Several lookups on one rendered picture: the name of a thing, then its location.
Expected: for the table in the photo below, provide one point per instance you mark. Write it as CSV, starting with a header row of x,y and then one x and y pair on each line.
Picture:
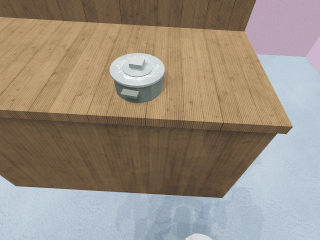
x,y
63,125

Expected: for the pot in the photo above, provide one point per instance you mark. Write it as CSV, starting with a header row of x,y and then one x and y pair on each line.
x,y
139,94

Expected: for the knob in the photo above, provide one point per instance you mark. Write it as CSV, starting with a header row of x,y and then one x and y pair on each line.
x,y
137,63

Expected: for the lid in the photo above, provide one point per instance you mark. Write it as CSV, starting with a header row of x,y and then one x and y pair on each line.
x,y
152,71

